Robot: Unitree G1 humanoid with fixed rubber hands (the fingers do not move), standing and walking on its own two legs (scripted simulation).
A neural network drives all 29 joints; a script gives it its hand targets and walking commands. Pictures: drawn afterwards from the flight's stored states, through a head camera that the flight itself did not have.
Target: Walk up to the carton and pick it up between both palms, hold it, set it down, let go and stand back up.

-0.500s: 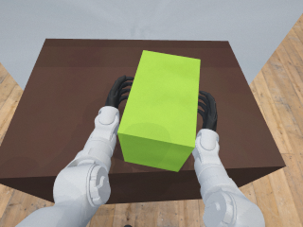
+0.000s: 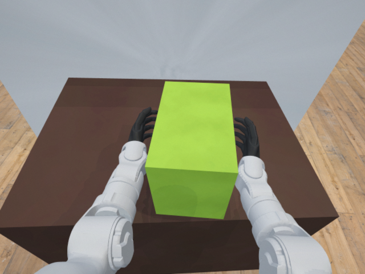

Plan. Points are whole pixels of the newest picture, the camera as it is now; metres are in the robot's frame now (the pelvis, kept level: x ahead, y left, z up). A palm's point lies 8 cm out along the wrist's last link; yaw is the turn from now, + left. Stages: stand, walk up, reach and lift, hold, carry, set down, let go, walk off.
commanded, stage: reach and lift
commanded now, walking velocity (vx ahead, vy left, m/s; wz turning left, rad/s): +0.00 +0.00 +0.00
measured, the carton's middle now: (193, 147) +0.43 +0.00 +0.03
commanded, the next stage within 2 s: hold in 1.72 s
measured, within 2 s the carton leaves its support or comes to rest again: neither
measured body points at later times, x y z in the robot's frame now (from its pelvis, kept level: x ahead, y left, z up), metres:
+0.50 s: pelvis -0.01 +0.00 +0.00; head -0.02 +0.03 +0.45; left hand +0.41 +0.14 +0.14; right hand +0.40 -0.13 +0.12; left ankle +0.03 +0.11 -0.74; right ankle +0.00 -0.16 -0.74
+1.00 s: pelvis -0.01 -0.01 +0.00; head -0.03 +0.01 +0.45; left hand +0.40 +0.13 +0.16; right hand +0.40 -0.14 +0.15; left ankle +0.03 +0.11 -0.74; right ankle +0.00 -0.16 -0.74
